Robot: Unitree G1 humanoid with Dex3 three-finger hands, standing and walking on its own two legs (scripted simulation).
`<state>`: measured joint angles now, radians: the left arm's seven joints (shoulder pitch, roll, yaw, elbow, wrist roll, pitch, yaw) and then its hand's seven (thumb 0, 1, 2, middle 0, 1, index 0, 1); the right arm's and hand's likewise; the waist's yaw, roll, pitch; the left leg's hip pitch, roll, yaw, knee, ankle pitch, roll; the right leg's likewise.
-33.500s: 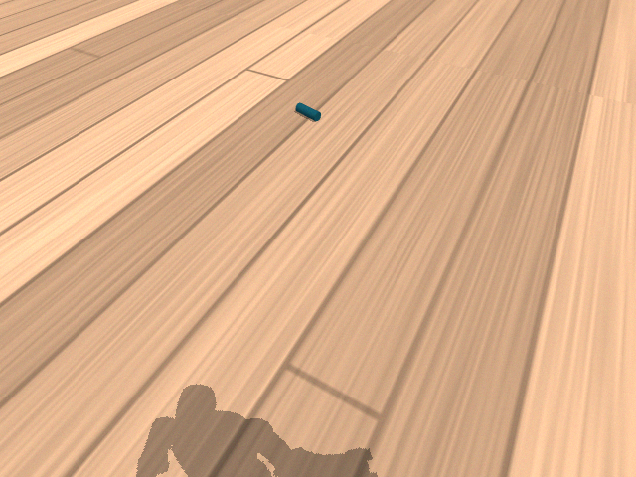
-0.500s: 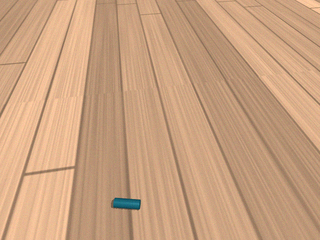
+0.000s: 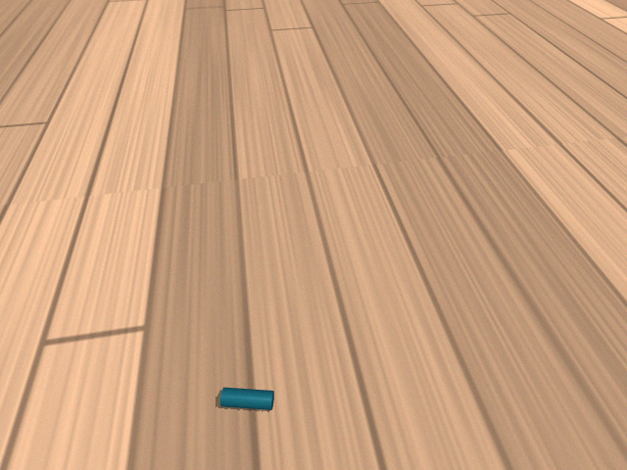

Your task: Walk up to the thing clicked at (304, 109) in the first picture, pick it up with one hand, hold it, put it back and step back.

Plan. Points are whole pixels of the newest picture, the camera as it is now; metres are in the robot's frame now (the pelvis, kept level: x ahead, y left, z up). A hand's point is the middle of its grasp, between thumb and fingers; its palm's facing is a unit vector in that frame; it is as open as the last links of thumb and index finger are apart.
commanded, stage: stand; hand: left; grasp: from above
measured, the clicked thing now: (247, 398) +0.46 +0.23 -0.76
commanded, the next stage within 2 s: rise first in 0.34 s
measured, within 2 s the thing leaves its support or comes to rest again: neither
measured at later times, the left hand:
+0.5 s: hand out of the picture +0.07 +0.25 -0.16, palm faces +0.01 -0.94 -0.34, open 7.4 cm
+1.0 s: hand out of the picture +0.13 +0.26 -0.21, palm faces -0.07 -0.91 -0.41, open 13.6 cm
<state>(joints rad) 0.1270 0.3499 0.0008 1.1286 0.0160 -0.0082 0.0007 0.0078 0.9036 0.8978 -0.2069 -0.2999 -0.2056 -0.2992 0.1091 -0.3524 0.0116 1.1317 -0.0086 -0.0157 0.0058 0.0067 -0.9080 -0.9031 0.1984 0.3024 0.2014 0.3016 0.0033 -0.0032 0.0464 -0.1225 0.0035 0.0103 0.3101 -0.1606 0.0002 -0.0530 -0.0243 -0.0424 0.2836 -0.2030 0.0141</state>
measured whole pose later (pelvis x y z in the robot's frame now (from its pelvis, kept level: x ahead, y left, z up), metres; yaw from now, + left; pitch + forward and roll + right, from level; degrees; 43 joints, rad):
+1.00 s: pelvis -0.01 +0.00 -0.06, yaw -1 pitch +13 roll -1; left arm 0.13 0.33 0.16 0.71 0.16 0.16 0.00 0.00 -0.43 0.98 -0.09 -1.05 -0.09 -1.05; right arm 0.25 -0.25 -0.02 0.62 0.02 -0.10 -0.03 0.01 -0.89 -0.90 0.20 0.30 0.20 0.30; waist -0.03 0.00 -0.07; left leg -0.74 0.03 0.01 0.93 -0.42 0.00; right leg -0.67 -0.01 -0.03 0.90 -0.46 0.01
